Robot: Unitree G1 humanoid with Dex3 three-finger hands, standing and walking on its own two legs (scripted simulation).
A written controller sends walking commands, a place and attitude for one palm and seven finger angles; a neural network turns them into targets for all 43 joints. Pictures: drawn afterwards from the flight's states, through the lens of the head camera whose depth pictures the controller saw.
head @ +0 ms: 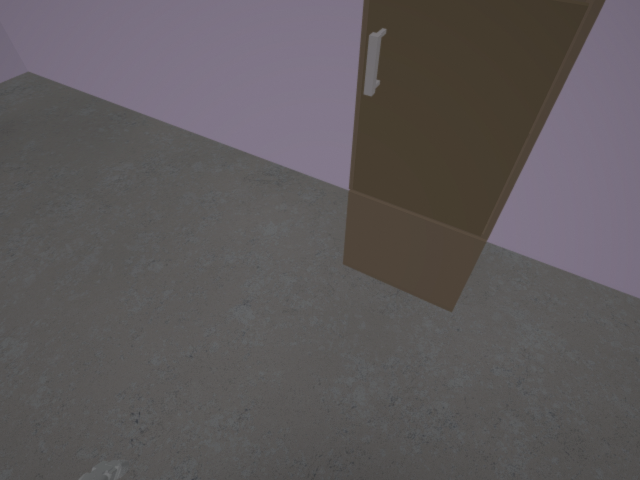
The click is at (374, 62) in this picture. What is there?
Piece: cupboard door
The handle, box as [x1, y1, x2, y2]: [364, 28, 386, 95]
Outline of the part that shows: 383,28 376,33 373,32 369,35 364,94 371,95 374,92 374,89 379,84 379,80 376,79 376,71 380,38 385,33 386,29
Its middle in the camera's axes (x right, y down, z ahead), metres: +0.13 -0.41 +0.90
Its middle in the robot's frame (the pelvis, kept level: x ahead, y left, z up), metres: +0.96 -0.08 +0.08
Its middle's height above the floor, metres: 0.85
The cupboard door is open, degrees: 0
